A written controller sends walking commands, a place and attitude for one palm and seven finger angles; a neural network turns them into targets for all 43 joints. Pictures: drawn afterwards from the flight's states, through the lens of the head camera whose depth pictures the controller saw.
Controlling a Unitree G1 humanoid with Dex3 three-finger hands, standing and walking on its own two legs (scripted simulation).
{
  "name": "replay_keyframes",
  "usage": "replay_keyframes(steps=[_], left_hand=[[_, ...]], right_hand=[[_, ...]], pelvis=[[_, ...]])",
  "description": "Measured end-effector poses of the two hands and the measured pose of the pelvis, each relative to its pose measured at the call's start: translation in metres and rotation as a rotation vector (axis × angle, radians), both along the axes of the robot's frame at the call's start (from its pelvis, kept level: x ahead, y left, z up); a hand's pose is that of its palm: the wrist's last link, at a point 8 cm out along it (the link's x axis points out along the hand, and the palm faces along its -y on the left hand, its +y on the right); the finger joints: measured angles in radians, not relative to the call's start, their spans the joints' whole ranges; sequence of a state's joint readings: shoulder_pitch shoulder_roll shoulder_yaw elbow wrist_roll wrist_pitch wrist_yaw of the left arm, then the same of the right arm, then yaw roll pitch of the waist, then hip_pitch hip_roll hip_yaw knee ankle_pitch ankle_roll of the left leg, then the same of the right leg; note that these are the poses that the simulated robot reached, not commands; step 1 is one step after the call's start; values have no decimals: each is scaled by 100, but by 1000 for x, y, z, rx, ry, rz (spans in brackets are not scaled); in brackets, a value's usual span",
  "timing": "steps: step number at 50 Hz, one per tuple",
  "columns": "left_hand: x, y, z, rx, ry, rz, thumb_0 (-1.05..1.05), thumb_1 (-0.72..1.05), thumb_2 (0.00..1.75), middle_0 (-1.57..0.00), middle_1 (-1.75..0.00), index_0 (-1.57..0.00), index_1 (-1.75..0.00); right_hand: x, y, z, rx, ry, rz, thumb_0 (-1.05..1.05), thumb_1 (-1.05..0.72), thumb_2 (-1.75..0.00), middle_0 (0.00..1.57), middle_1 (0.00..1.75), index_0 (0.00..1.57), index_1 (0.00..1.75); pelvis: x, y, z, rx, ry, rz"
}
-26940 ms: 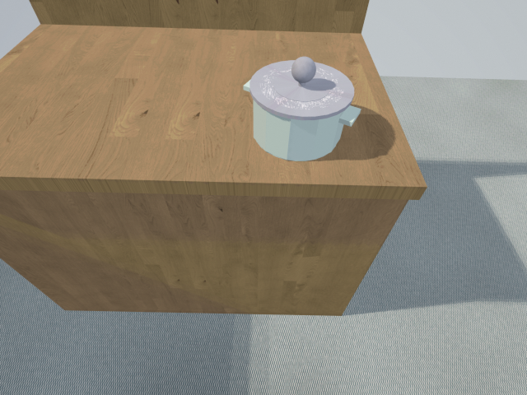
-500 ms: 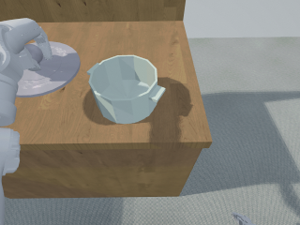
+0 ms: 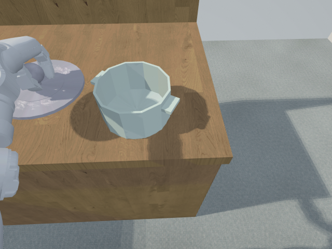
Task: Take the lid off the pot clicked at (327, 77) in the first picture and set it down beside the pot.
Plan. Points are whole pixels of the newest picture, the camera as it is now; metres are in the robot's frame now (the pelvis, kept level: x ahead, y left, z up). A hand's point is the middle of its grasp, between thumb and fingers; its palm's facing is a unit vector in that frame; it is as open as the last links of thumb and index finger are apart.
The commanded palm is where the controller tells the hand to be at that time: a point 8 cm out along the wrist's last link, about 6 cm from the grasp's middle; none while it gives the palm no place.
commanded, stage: lower the lid onto the table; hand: left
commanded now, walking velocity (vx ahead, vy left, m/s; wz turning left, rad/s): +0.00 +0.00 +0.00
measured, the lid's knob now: (32, 73) +0.48 +0.30 +0.17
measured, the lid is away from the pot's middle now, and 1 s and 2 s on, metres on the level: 0.22 0.23 0.23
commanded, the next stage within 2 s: open the fingers wide in 1.56 s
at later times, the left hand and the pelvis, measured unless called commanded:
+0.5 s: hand (33, 93) +0.44 +0.30 +0.14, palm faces -0.40 -0.13 -0.91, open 6.5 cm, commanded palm +0.45 +0.30 +0.22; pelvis +0.00 +0.00 +0.00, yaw +0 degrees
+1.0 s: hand (39, 100) +0.45 +0.30 +0.11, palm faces -0.46 -0.12 -0.88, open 6.5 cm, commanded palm +0.46 +0.31 +0.19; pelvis +0.00 +0.01 -0.01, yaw -1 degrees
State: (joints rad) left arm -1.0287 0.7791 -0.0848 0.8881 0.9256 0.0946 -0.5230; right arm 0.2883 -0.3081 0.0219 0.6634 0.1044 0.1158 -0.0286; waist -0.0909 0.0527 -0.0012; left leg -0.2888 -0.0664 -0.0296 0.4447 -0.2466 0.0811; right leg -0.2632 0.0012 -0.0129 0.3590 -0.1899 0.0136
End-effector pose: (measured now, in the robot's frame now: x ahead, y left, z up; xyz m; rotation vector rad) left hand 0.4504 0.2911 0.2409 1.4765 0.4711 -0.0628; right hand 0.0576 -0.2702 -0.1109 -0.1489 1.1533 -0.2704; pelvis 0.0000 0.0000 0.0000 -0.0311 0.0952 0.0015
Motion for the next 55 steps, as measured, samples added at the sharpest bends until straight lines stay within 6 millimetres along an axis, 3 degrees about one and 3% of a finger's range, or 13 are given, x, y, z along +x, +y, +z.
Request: replay_keyframes(steps=[10,17,29,41,55], left_hand=[[1,-7,-13,-11,16,-41,1,35,57,-78,-92,-80,-94],[-1,0,-24,-22,43,-20,1,35,57,-78,-92,-80,-94],[-7,11,-43,-17,88,-22,1,35,57,-78,-92,-80,-94],[3,4,-59,-45,111,-67,1,36,57,-78,-92,-80,-94],[5,14,-79,-24,159,-64,1,36,57,-77,-92,-79,-94]], right_hand=[[15,6,0,10,-31,20,1,-91,-89,20,30,20,29],[19,5,3,12,-42,21,1,-91,-89,20,30,20,29],[4,0,2,-24,11,16,1,-91,-89,20,30,20,29],[-13,0,0,-37,44,-20,1,-91,-89,20,30,20,29],[-24,4,-4,-30,95,-37,1,-91,-89,20,30,20,29]], pelvis=[[1,2,0,0,5,2],[0,1,-1,-1,5,-1],[-1,1,-2,-4,11,6],[0,4,-4,-7,24,-5],[2,7,-6,-11,51,-7]])
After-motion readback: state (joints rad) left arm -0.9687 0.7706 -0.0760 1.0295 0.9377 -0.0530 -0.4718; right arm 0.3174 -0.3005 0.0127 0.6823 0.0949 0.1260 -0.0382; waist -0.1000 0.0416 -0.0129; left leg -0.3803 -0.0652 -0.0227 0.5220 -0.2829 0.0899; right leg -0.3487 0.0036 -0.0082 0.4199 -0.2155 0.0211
